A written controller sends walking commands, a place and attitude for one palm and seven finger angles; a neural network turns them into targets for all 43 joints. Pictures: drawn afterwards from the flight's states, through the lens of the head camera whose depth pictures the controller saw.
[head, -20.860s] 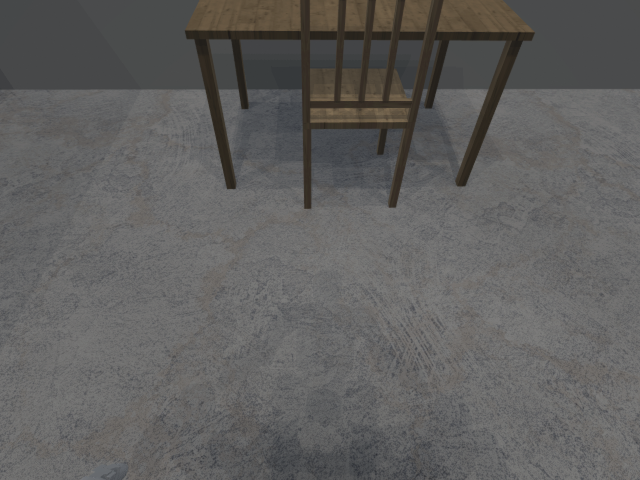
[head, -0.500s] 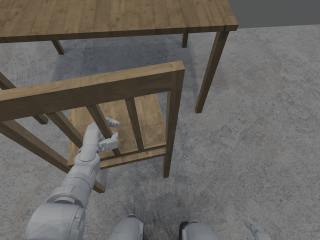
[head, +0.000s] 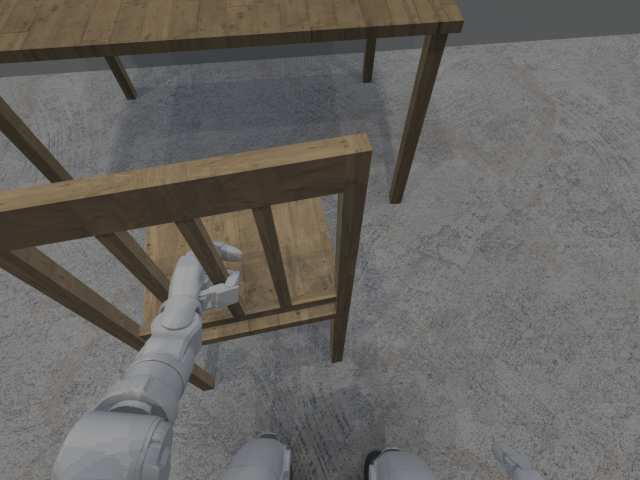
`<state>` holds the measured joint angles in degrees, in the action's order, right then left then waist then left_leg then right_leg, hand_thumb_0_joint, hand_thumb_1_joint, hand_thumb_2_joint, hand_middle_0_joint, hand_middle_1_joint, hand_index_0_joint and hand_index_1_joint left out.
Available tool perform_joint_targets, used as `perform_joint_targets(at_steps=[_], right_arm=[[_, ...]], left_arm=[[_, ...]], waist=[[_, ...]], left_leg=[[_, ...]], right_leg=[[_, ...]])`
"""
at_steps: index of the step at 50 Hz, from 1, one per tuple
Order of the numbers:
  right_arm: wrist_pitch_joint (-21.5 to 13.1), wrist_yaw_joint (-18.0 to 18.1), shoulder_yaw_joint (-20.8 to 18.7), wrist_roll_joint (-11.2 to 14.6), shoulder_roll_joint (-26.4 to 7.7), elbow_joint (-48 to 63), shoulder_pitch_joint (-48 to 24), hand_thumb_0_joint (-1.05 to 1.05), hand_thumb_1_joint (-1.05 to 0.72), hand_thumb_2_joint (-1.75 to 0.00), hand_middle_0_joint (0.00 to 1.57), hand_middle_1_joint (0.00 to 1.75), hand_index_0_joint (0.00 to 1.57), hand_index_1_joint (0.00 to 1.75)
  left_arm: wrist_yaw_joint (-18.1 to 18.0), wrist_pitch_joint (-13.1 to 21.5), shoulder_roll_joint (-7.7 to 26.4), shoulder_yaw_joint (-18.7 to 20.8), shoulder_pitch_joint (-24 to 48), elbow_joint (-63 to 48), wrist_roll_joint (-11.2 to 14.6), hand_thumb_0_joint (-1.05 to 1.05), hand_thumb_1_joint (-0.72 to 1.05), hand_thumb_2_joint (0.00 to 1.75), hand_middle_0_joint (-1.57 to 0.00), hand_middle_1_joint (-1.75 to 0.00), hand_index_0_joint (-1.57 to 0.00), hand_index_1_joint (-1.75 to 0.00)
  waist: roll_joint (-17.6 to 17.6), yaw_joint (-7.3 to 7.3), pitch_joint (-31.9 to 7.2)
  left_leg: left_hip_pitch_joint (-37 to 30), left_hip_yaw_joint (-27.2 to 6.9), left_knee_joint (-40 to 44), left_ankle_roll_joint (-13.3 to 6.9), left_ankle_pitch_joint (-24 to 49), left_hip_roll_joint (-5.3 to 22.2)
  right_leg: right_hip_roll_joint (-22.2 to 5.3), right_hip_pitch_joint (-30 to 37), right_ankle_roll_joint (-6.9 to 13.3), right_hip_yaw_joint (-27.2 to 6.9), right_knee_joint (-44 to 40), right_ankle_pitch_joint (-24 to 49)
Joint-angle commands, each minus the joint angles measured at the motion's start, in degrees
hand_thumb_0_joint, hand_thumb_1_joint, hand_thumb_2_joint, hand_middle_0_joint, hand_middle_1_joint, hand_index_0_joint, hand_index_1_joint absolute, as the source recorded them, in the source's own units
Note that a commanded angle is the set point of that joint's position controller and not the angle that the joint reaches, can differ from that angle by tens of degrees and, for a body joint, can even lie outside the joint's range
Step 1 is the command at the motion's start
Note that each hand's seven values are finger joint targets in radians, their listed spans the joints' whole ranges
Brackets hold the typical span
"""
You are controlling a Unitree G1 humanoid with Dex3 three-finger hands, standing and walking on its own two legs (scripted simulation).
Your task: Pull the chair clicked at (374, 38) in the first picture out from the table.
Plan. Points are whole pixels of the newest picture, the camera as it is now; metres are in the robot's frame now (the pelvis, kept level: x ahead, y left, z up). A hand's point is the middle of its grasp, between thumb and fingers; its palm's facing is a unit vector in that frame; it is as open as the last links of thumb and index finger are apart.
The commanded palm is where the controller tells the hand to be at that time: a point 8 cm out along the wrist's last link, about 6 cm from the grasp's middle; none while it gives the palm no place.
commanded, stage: step backward, pulling the chair out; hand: left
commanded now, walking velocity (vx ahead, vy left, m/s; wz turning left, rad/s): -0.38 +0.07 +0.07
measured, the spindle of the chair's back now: (218, 273) +0.39 +0.16 -0.07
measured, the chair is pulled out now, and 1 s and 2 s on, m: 0.45 0.69 0.69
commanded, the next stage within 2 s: stop walking, hand still on the chair in 0.32 s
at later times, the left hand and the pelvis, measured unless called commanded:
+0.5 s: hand (218, 381) +0.24 +0.14 -0.06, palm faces -0.01 -0.98 -0.18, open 5.5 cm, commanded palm +0.22 +0.19 -0.03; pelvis -0.12 +0.01 +0.00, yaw +1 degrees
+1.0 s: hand (211, 476) +0.13 +0.13 -0.06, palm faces +0.01 -0.98 -0.17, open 5.6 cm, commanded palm +0.12 +0.18 -0.03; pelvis -0.11 +0.00 +0.01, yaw +0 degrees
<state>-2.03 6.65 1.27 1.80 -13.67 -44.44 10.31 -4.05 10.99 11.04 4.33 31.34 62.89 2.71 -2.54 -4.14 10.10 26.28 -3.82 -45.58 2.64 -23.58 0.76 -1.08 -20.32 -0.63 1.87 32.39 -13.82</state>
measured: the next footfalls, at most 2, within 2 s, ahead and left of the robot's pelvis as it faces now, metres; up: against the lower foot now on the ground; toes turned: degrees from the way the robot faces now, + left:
left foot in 0.08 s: -0.05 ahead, +0.14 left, +0.00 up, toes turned +0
right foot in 0.32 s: -0.03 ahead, -0.13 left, +0.00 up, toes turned -2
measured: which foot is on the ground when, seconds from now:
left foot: up 0.00-0.06, down 0.08-1.00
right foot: down 0.00-0.14, up 0.16-0.30, down 0.32-1.00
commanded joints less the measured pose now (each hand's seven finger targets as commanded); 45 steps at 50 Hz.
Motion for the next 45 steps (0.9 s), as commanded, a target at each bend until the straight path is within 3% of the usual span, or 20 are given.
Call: perform_joint_targets(at_steps=[1,2,4,6,7,10,12,15,17,18,19,20,22,23,25,27,28,32,40,45], right_arm=[[-2.2,1.9,-1.9,0.0,-7.9,4.3,2.4,0.0,-0.9,-0.9,0.2,0.3,0.2,0.3],[-1.8,2.4,-2.1,0.2,-8.6,4.2,2.7,0.0,-0.9,-0.9,0.2,0.3,0.2,0.3],[-1.1,2.5,-3.1,0.1,-10.2,5.2,3.8,0.0,-0.9,-0.9,0.2,0.3,0.2,0.3],[-0.2,1.2,-2.9,-1.3,-8.7,7.2,1.8,0.0,-0.9,-0.9,0.2,0.3,0.2,0.3],[-0.1,0.6,-2.9,-1.9,-8.1,7.1,1.6,0.0,-0.9,-0.9,0.2,0.3,0.2,0.3],[-0.9,-0.9,-4.3,-1.5,-9.0,5.7,6.7,0.0,-0.9,-0.9,0.2,0.3,0.2,0.3],[-1.5,-1.3,-4.4,-1.3,-9.1,5.4,7.5,0.0,-0.9,-0.9,0.2,0.3,0.2,0.3],[-1.8,-1.3,-3.8,-0.7,-8.9,5.5,6.2,0.0,-0.9,-0.9,0.2,0.3,0.2,0.3],[-2.0,-0.3,-3.6,0.5,-8.4,6.1,5.0,0.0,-0.9,-0.9,0.2,0.3,0.2,0.3],[-2.0,0.4,-3.9,1.1,-8.1,6.1,4.8,0.0,-0.9,-0.9,0.2,0.3,0.2,0.3],[-2.0,0.7,-3.6,1.3,-7.9,6.8,3.1,0.0,-0.9,-0.9,0.2,0.3,0.2,0.3],[-2.0,0.9,-3.0,0.9,-7.4,6.9,2.1,0.0,-0.9,-0.9,0.2,0.3,0.2,0.3],[-2.0,1.1,-2.4,0.0,-7.3,8.3,1.5,0.0,-0.9,-0.9,0.2,0.3,0.2,0.3],[-2.1,1.4,-1.7,-0.1,-6.6,8.4,1.5,0.0,-0.9,-0.9,0.2,0.3,0.2,0.3],[-2.0,1.7,-2.1,-0.4,-7.4,9.7,1.2,0.0,-0.9,-0.9,0.2,0.3,0.2,0.3],[-1.3,1.1,-1.7,-0.3,-6.8,10.8,-0.3,0.0,-0.9,-0.9,0.2,0.3,0.2,0.3],[-1.2,0.8,-1.1,-0.6,-6.1,11.2,-0.3,0.0,-0.9,-0.9,0.2,0.3,0.2,0.3],[-1.6,0.3,-1.8,-0.5,-6.7,10.8,1.6,0.0,-0.9,-0.9,0.2,0.3,0.2,0.3],[-1.9,0.3,-1.4,-1.0,-4.9,10.7,0.1,0.0,-0.9,-0.9,0.2,0.3,0.2,0.3],[-2.4,0.4,-1.3,-1.2,-4.4,11.2,-0.7,0.0,-0.9,-0.9,0.2,0.3,0.2,0.3]], left_arm=[[-1.2,1.0,11.3,0.0,16.2,-10.9,-0.9,0.0,0.9,0.9,-0.5,-1.45,-0.5,-1.45],[-1.4,0.4,11.1,-0.8,16.3,-10.5,-0.6,0.0,0.9,0.9,-0.5,-1.45,-0.5,-1.45],[-1.2,0.5,8.2,-3.0,18.4,-12.7,-0.3,0.0,0.9,0.9,-0.5,-1.45,-0.5,-1.45],[-0.4,1.8,3.7,-5.6,23.4,-16.5,-0.7,0.0,0.9,0.9,-0.5,-1.45,-0.5,-1.45],[-0.4,2.0,3.6,-5.5,24.3,-17.1,-1.0,0.0,0.9,0.9,-0.5,-1.45,-0.5,-1.45],[-0.8,2.7,3.4,-4.6,21.2,-13.7,-1.2,0.0,0.9,0.9,-0.5,-1.45,-0.5,-1.45],[-0.4,3.0,5.1,-3.9,21.3,-12.4,-1.6,0.0,0.9,0.9,-0.5,-1.45,-0.5,-1.45],[0.1,3.5,6.4,-3.4,20.1,-10.5,-1.8,0.0,0.9,0.9,-0.5,-1.45,-0.5,-1.45],[0.1,3.2,9.9,-2.3,20.3,-9.9,-1.7,0.0,0.9,0.9,-0.5,-1.45,-0.5,-1.45],[-0.6,2.6,13.6,0.4,19.6,-9.1,-1.2,0.0,0.9,0.9,-0.5,-1.45,-0.5,-1.45],[-0.7,2.3,13.4,0.0,19.0,-9.1,-0.8,0.0,0.9,0.9,-0.5,-1.45,-0.5,-1.45],[-0.6,2.0,12.1,-0.5,18.2,-8.8,-0.6,0.0,0.9,0.9,-0.5,-1.45,-0.5,-1.45],[-1.0,1.7,12.3,-0.1,15.8,-19.9,-0.6,0.0,0.9,0.9,-0.5,-1.45,-0.5,-1.45],[-1.5,1.1,11.7,0.4,13.7,-20.9,-0.7,0.0,0.9,0.9,-0.5,-1.45,-0.5,-1.45],[-1.7,-0.3,8.1,-1.5,11.3,-24.1,-0.2,0.0,0.9,0.9,-0.5,-1.45,-0.5,-1.45],[-1.2,-0.3,4.4,-4.6,10.6,-26.2,-0.1,0.0,0.9,0.9,-0.5,-1.45,-0.5,-1.45],[-1.3,-0.6,3.5,-5.1,10.4,-27.2,-0.6,0.0,0.9,0.9,-0.5,-1.45,-0.5,-1.45],[-1.1,-1.0,4.6,-4.7,6.6,-29.9,-0.9,0.0,0.9,0.9,-0.5,-1.45,-0.5,-1.45],[-1.7,-0.7,3.7,-5.7,-5.7,-31.1,-2.0,0.0,0.9,0.9,-0.5,-1.45,-0.5,-1.45],[-2.3,-0.8,3.3,-5.6,-12.4,-34.9,-2.2,0.0,0.9,0.9,-0.5,-1.45,-0.5,-1.45]], waist=[[11.1,2.51,-29.0],[9.9,2.19,-27.7],[5.1,2.12,-29.0],[-11.2,1.97,-28.7],[-15.0,2.23,-28.0],[-9.5,1.64,-30.2],[-10.5,1.31,-30.4],[-10.2,2.12,-28.1],[0.2,2.01,-28.1],[9.3,2.01,-30.3],[11.3,2.83,-28.8],[10.4,3.44,-27.2],[4.9,2.75,-28.1],[6.6,2.28,-28.7],[5.1,2.74,-27.7],[-8.7,2.72,-24.7],[-11.3,3.01,-22.7],[-3.0,2.51,-24.4],[1.2,3.03,-17.1],[1.5,3.28,-17.0]], left_leg=[[-6.1,-1.1,9.4,0.0,2.3,1.9],[-8.7,-0.5,14.8,-0.2,8.8,3.1],[-15.6,-3.0,20.9,-3.0,35.1,9.1],[-16.1,-9.7,21.0,-7.6,44.3,15.1],[-17.5,-12.4,21.9,-9.4,45.7,17.2],[-30.7,-12.0,15.1,-10.8,62.1,17.9],[-31.2,-10.4,13.7,-9.5,60.2,17.0],[-20.5,-7.0,12.5,-6.7,43.7,13.7],[-11.2,-1.7,10.4,-2.5,26.1,8.5],[-9.9,1.1,5.7,-0.8,14.3,5.3],[-7.7,0.7,0.3,-0.3,0.8,2.6],[-6.1,-0.4,-2.8,-0.5,-2.9,1.8],[-8.7,-1.4,2.6,-1.0,-1.1,1.9],[-10.5,-0.6,9.8,-1.7,2.3,2.3],[-15.1,-2.5,19.7,-3.8,16.8,5.6],[-12.7,-8.6,25.6,-7.1,8.1,10.0],[-9.8,-11.8,27.7,-8.7,4.6,11.0],[-14.2,-5.7,24.2,-6.4,7.0,7.1],[-13.3,-0.8,24.2,-4.5,1.2,4.1],[-15.7,-0.2,23.6,-4.3,9.3,4.1]], right_leg=[[-17.7,19.4,6.4,-8.7,-2.5,42.7],[-16.5,18.4,5.4,-7.4,-1.4,40.8],[-9.1,13.6,0.7,-2.8,1.2,29.8],[-3.8,7.2,-0.5,-1.1,10.3,4.5],[-2.6,3.0,0.0,-1.5,13.3,-11.1],[-0.7,-1.1,0.6,-2.0,6.2,-10.2],[-0.5,1.9,0.4,-2.0,-0.1,-5.7],[-2.6,10.7,0.9,-3.2,-8.7,9.0],[-8.9,16.0,2.8,-5.8,-7.6,21.3],[-14.1,15.6,5.1,-11.2,-8.3,21.6],[-17.7,13.2,7.6,-13.6,-9.4,22.6],[-18.7,11.3,8.5,-13.4,-9.6,19.4],[-18.2,13.4,8.5,-10.7,-6.2,23.1],[-16.4,15.0,6.8,-8.2,-4.1,21.1],[-8.7,13.4,2.1,-4.5,-1.9,8.6],[-3.1,10.4,-0.1,-1.1,1.3,-9.2],[-1.7,11.2,-0.1,-0.5,2.4,-11.2],[-1.9,14.7,0.0,-1.3,-6.6,-6.2],[-4.6,7.9,1.0,-4.7,-13.1,-10.9],[-4.9,8.0,1.3,-4.7,-13.0,-4.8]])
